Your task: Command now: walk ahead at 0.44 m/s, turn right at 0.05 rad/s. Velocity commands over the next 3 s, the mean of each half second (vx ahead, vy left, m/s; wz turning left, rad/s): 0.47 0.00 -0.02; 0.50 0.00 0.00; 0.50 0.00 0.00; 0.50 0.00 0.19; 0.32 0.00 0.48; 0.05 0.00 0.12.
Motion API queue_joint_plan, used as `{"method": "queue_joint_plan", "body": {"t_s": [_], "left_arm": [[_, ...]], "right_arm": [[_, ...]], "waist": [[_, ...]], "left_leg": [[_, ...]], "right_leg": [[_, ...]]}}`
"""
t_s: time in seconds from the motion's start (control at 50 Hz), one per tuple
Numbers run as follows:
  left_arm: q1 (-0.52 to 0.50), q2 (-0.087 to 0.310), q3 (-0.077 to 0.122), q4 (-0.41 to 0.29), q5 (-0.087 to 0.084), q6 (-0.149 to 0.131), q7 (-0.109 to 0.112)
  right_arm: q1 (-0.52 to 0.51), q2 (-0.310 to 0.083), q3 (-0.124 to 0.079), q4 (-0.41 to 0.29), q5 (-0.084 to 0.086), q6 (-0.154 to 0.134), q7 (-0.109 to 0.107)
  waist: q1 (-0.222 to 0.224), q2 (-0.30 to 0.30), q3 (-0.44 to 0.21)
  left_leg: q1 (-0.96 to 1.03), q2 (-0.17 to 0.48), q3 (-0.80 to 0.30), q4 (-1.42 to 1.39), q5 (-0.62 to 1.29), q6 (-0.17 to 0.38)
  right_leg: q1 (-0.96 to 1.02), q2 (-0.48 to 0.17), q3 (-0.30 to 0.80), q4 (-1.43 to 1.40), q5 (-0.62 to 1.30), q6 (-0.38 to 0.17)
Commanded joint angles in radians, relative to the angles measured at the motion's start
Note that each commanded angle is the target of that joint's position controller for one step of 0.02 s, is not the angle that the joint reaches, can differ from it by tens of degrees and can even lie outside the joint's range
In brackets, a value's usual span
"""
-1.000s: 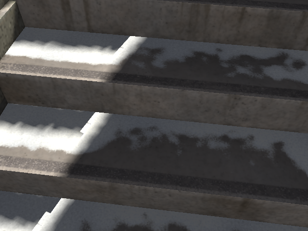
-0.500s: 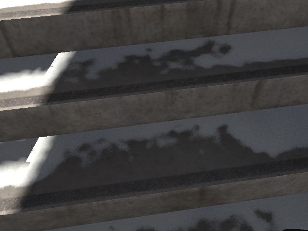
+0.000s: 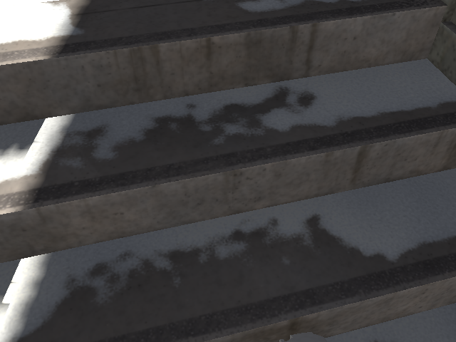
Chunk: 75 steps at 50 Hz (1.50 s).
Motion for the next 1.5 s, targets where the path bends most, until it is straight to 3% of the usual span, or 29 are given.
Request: {"method": "queue_joint_plan", "body": {"t_s": [0.02,0.1,0.14,0.2,0.22,0.24,0.34,0.42,0.44,0.5,0.56,0.64,0.66,0.7,0.76,0.88,0.9,0.96,0.98,1.08,1.1,1.12,1.14,1.22,1.26,1.28,1.32,1.4,1.5], "left_arm": [[-0.267,-0.040,-0.052,-0.149,-0.008,-0.015,-0.017],[-0.610,-0.026,-0.063,-0.265,0.031,0.068,-0.024],[-0.180,-0.060,-0.052,-0.124,-0.042,0.012,0.064],[0.237,0.090,0.037,0.008,-0.012,-0.020,0.086],[0.301,0.231,0.091,0.042,0.009,-0.015,0.091],[0.430,0.180,0.045,0.040,0.090,0.050,0.030],[0.083,-0.045,0.033,0.270,-0.006,-0.064,0.046],[0.181,-0.030,0.010,0.351,0.011,-0.136,0.055],[0.184,-0.024,0.004,0.298,0.145,-0.111,0.008],[0.339,0.003,-0.008,0.365,0.155,-0.062,-0.012],[0.400,0.042,0.014,0.364,-0.058,-0.131,0.082],[0.384,0.114,0.046,0.323,-0.039,-0.114,0.136],[0.418,0.186,0.024,0.348,0.062,-0.113,-0.034],[0.328,0.200,0.082,0.252,-0.036,-0.121,0.033],[0.200,0.082,0.094,0.122,0.008,-0.123,0.024],[0.136,-0.032,0.019,0.089,0.008,-0.061,-0.010],[0.132,-0.152,0.003,0.000,0.048,-0.058,0.051],[0.006,-0.045,0.019,-0.033,0.022,-0.039,0.077],[-0.065,0.024,0.006,-0.008,-0.030,-0.033,0.005],[-0.274,-0.024,-0.045,-0.066,-0.001,-0.055,0.002],[-0.425,-0.139,-0.060,-0.216,0.010,-0.057,0.050],[-0.468,-0.081,-0.053,-0.244,0.004,-0.047,0.068],[-0.678,-0.034,-0.075,-0.279,-0.006,0.018,0.017],[-0.412,0.034,-0.039,-0.184,0.026,0.061,-0.051],[0.142,0.041,0.004,0.014,-0.037,-0.024,0.061],[0.214,0.115,-0.010,0.048,0.012,0.004,0.013],[0.465,0.245,0.077,0.166,0.064,-0.008,0.005],[0.031,-0.076,-0.008,0.253,0.066,-0.046,-0.029],[0.149,-0.086,-0.015,0.328,0.114,-0.075,0.000]], "right_arm": [[-0.017,-0.027,0.007,0.008,-0.028,-0.029,-0.012],[0.018,-0.069,0.010,0.027,0.073,-0.042,0.046],[0.096,-0.212,-0.040,0.051,0.216,-0.069,-0.100],[-0.007,-0.248,-0.072,-0.008,0.187,-0.092,-0.098],[-0.012,-0.167,-0.071,-0.075,0.178,-0.101,-0.069],[-0.066,-0.165,-0.096,0.040,0.044,-0.041,0.082],[-0.254,0.060,-0.035,-0.272,0.078,-0.043,-0.033],[-0.372,0.056,-0.020,-0.310,0.142,0.001,-0.107],[-0.420,-0.015,-0.002,-0.297,0.136,0.032,-0.012],[-0.560,-0.053,0.001,-0.358,0.102,0.023,0.013],[-0.753,0.040,0.036,-0.461,0.134,0.014,-0.077],[-0.622,0.048,0.035,-0.416,0.158,0.036,-0.074],[-0.822,-0.054,0.030,-0.526,0.115,0.081,0.029],[-0.364,-0.093,-0.026,-0.338,0.141,0.031,-0.030],[-0.179,-0.306,-0.124,-0.206,0.139,0.027,-0.110],[-0.315,0.001,-0.038,0.008,0.043,-0.021,0.014],[-0.265,-0.024,-0.070,0.028,0.145,-0.059,-0.023],[-0.260,-0.032,-0.047,0.017,0.136,-0.095,-0.059],[-0.193,-0.078,-0.043,0.004,-0.009,-0.067,-0.012],[0.082,0.001,-0.003,0.140,-0.045,-0.019,0.002],[-0.032,-0.100,-0.038,0.065,0.160,-0.064,-0.052],[-0.047,-0.087,-0.027,0.065,0.172,-0.084,-0.084],[0.099,-0.025,0.010,0.134,0.008,-0.048,0.011],[0.040,-0.278,-0.051,0.057,0.110,-0.099,0.055],[0.029,-0.300,-0.097,0.021,0.188,-0.096,-0.103],[0.101,-0.049,-0.022,0.051,-0.050,-0.072,0.056],[-0.062,-0.120,-0.103,0.027,0.107,-0.053,0.097],[-0.264,-0.061,-0.064,-0.099,0.095,-0.023,0.019],[-0.423,0.004,-0.003,-0.168,0.124,-0.002,0.024]], "waist": [[0.019,0.045,0.170],[0.001,0.141,0.141],[0.044,0.034,0.153],[0.256,0.282,-0.150],[0.242,0.026,-0.194],[0.363,-0.139,-0.178],[-0.125,0.034,0.041],[-0.068,0.013,0.207],[-0.030,-0.109,0.120],[0.006,0.024,0.083],[0.034,0.024,0.218],[0.007,-0.086,0.053],[-0.054,-0.398,0.014],[-0.110,-0.126,-0.200],[-0.138,0.271,-0.155],[0.087,-0.051,0.117],[0.140,0.049,0.112],[0.112,-0.053,0.177],[0.043,0.199,0.022],[-0.001,0.031,0.147],[0.028,-0.002,0.313],[0.008,-0.023,0.328],[-0.052,0.087,-0.006],[0.096,0.202,-0.030],[0.225,0.148,-0.184],[0.196,-0.098,-0.386],[0.270,-0.088,-0.075],[-0.033,0.099,0.011],[-0.054,-0.051,0.095]], "left_leg": [[-0.080,0.224,-0.132,-0.253,0.197,0.182],[-0.418,0.274,-0.124,-0.508,0.664,0.234],[-0.179,0.265,-0.012,-0.308,1.561,0.083],[-0.084,0.256,-0.036,0.419,1.708,0.055],[-0.410,0.087,-0.039,0.799,1.194,0.022],[-0.608,-0.077,-0.397,1.436,0.541,0.092],[-0.877,0.022,-0.264,1.730,0.309,0.116],[-1.007,0.032,-0.120,1.776,0.254,0.037],[-1.169,0.038,-0.201,1.945,0.235,0.198],[-1.385,0.059,-0.217,1.693,0.390,0.279],[-1.147,0.121,0.065,1.427,0.153,0.036],[-0.588,0.075,0.167,0.976,-0.070,0.088],[-0.629,-0.021,0.096,0.999,-0.186,0.076],[-0.372,-0.072,0.176,0.696,-0.157,0.108],[-0.074,0.297,-1.085,-0.149,-0.666,0.281],[-0.310,0.209,-0.415,0.036,0.077,0.091],[-0.275,0.213,-0.292,0.018,0.052,0.052],[-0.405,0.170,-0.174,-0.069,0.210,0.069],[-0.266,0.148,-0.199,-0.057,0.308,0.105],[0.164,0.270,-0.279,-0.095,0.181,0.158],[-0.153,0.236,-0.200,-0.290,0.149,0.069],[-0.254,0.218,-0.213,-0.351,0.195,0.088],[-0.257,0.288,-0.192,-0.422,0.271,0.155],[0.096,0.307,-0.055,-0.169,1.780,0.216],[0.176,0.279,-0.067,0.326,1.703,0.077],[-0.448,0.133,-0.198,0.595,1.091,0.110],[-0.820,-0.102,-0.480,1.455,0.498,0.081],[-1.023,-0.023,-0.398,1.716,0.528,0.219],[-1.288,0.041,-0.202,1.998,0.221,0.246]], "right_leg": [[-0.270,-0.112,-0.119,-0.066,0.040,-0.038],[0.319,-0.125,-0.366,-0.651,-0.066,0.064],[0.620,-0.003,-0.453,-0.788,-0.250,0.108],[1.042,-0.057,-0.084,-1.137,-0.321,0.036],[1.204,-0.279,0.425,-1.421,-0.505,-0.084],[1.057,-0.330,0.917,-1.848,-0.645,-0.155],[0.741,-0.339,0.241,-1.807,-0.354,0.092],[0.606,-0.283,-0.008,-1.902,-0.044,0.069],[0.729,-0.237,0.054,-1.915,-0.137,0.043],[0.959,-0.238,0.028,-1.892,-0.192,0.073],[0.849,-0.257,0.001,-2.126,-0.160,0.083],[1.032,-0.277,-0.192,-2.127,0.676,0.050],[1.041,-0.381,-0.079,-2.048,1.319,-0.071],[1.381,-0.323,-0.244,-1.655,1.567,0.064],[0.584,-0.013,-0.070,-0.613,0.132,0.182],[-0.018,0.010,0.248,-0.174,0.390,-0.076],[0.090,-0.012,0.111,-0.144,0.164,0.069],[0.154,-0.070,-0.084,-0.350,0.234,0.185],[-0.041,-0.033,-0.057,-0.008,0.217,0.084],[-0.563,-0.105,-0.002,-0.035,0.078,-0.058],[-0.275,-0.132,-0.194,-0.222,-0.129,0.118],[-0.134,-0.163,-0.225,-0.332,-0.147,0.169],[0.095,-0.184,-0.206,-0.539,0.106,0.054],[0.445,0.015,-0.384,-0.959,-0.124,0.131],[0.862,0.008,-0.202,-1.170,-0.303,0.075],[1.416,-0.215,0.395,-1.416,0.091,-0.145],[1.185,-0.339,0.798,-1.759,-0.165,-0.086],[0.872,-0.309,0.306,-1.744,0.087,0.012],[0.830,-0.210,0.000,-1.865,0.049,0.050]]}}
